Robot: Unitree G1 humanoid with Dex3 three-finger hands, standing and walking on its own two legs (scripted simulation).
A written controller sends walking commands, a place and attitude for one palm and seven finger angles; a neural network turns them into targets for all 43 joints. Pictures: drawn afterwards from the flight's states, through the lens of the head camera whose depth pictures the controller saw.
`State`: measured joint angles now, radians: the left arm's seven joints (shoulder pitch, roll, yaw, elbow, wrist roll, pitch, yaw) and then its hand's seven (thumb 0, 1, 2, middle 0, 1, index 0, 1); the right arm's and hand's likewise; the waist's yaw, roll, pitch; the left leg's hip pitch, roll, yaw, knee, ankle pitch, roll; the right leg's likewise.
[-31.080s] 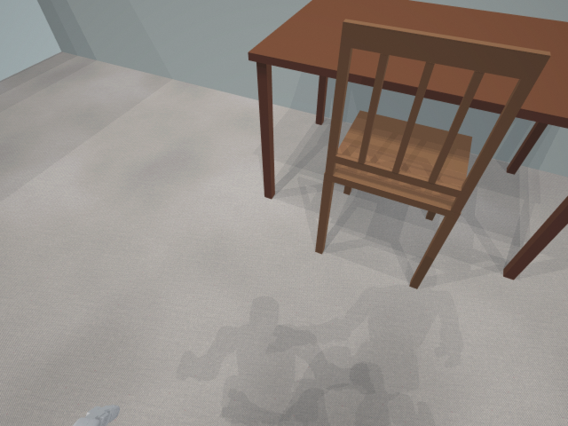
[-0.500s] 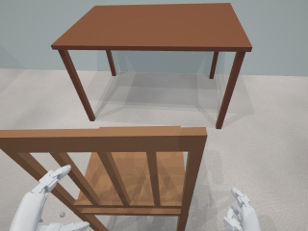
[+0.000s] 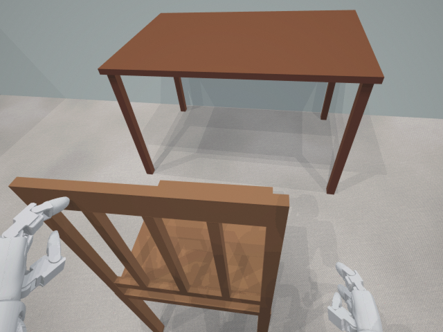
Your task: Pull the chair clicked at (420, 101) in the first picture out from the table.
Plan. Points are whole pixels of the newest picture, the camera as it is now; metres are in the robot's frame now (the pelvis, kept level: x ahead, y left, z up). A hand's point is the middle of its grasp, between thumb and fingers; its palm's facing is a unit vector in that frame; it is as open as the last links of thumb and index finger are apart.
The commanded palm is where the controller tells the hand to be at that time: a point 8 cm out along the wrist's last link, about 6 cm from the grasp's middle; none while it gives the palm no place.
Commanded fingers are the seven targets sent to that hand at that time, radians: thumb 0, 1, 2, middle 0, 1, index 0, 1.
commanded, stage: draw the hand back to the body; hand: left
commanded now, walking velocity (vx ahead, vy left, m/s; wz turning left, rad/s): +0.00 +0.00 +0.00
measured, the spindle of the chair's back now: (170, 258) +0.26 +0.17 -0.05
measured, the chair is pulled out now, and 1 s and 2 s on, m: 0.62 0.61 0.61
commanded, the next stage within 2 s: step back with the hand held close in 0.22 s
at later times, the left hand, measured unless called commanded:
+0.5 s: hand (44, 241) +0.17 +0.28 +0.15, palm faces +0.44 -0.76 -0.48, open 7.1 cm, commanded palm +0.12 +0.31 +0.18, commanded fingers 0.00 0.90 0.90 -0.20 -0.30 -0.20 -0.30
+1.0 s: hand (7, 273) +0.12 +0.30 +0.16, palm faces +0.40 -0.77 -0.50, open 7.4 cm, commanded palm +0.07 +0.33 +0.18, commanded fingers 0.00 0.90 0.90 -0.20 -0.30 -0.20 -0.30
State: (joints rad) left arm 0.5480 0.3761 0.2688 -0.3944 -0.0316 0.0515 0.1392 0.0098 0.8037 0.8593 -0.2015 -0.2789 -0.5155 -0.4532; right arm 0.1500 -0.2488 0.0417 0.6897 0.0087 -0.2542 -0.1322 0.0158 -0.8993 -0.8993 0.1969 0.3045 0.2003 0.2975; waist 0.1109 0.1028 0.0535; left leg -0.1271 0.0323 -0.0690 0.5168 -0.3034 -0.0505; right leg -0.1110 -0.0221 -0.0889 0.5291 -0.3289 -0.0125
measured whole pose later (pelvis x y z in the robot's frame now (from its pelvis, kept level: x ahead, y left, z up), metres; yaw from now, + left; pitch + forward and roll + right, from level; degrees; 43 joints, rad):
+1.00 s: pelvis -0.08 +0.04 +0.00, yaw -2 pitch -1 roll -1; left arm 0.57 0.41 0.40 -0.52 -0.03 -0.15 0.16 0.01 0.88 0.90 -0.21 -0.30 -0.22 -0.30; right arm 0.19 -0.20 0.02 0.60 0.01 -0.10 -0.11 0.01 -0.90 -0.90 0.20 0.30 0.20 0.30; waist 0.02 0.02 0.04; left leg -0.36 0.02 -0.03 0.57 -0.21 0.00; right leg -0.32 -0.04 -0.05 0.49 -0.16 0.03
